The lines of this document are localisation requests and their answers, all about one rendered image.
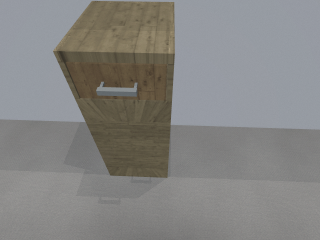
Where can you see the cabinet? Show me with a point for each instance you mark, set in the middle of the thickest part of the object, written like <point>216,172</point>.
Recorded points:
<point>132,136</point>

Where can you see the handle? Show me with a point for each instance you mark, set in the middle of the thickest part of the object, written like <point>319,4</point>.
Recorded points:
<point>117,91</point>

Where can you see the drawer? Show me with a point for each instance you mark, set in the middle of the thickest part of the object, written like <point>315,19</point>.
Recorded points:
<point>151,79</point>

